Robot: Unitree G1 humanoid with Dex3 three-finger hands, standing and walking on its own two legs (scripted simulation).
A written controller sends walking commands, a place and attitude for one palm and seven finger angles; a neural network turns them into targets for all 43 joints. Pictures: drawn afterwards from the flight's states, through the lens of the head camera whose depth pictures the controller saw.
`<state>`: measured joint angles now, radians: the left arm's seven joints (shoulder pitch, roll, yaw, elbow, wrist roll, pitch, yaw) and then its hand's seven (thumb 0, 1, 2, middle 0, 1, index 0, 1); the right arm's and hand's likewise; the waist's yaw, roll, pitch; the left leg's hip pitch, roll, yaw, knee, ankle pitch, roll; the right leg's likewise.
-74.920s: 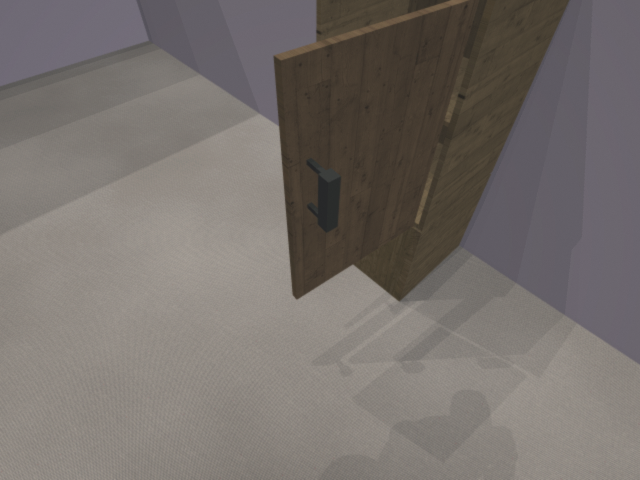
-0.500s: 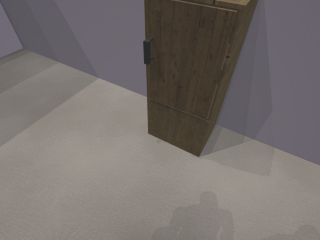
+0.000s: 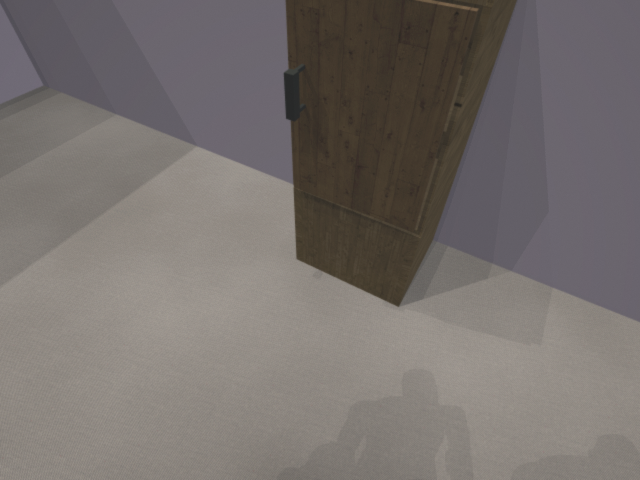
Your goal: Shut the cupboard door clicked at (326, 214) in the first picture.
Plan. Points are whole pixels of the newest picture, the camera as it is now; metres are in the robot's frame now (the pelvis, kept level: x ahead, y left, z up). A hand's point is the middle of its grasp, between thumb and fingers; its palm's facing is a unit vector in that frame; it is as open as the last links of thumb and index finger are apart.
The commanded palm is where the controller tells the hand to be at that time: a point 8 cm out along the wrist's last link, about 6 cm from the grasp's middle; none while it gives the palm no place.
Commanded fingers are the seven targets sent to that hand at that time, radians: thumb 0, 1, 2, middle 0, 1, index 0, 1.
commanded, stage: look to check the result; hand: left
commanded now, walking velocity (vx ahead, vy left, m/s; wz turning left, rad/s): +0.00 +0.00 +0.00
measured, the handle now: (297, 92) +0.98 +0.11 +0.00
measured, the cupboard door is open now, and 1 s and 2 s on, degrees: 2 2 2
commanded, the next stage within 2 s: walk to a spot facing it in 0.10 s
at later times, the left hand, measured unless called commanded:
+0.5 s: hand out of the picture +0.03 +0.20 -0.19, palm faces +0.13 -0.96 -0.23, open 7.4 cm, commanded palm none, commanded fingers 0.00 0.90 0.90 -0.20 -0.30 -0.20 -0.30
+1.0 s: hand out of the picture +0.02 +0.20 -0.16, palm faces +0.38 -0.87 -0.32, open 7.4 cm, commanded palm none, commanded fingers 0.00 0.90 0.90 -0.20 -0.30 -0.20 -0.30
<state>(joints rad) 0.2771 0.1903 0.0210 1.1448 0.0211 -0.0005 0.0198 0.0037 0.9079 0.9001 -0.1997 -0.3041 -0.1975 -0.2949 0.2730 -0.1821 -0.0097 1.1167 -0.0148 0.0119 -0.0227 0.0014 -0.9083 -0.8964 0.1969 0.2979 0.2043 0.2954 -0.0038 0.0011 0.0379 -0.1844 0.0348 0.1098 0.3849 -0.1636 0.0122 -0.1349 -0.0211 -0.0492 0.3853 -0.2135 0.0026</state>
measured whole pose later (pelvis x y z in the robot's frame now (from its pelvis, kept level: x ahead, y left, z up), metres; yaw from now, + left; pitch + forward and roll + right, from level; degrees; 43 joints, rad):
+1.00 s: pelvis +0.00 -0.04 -0.01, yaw +24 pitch +1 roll +0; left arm 0.16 0.23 0.06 0.86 0.03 0.03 0.03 0.00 0.91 0.90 -0.20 -0.30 -0.20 -0.30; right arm 0.22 -0.26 -0.09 0.93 -0.03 0.08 0.00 0.00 -0.91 -0.90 0.20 0.30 0.21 0.30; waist -0.03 0.04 0.07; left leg -0.50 -0.09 -0.14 0.80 -0.39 -0.02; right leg -0.26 -0.02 -0.01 0.56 -0.31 0.00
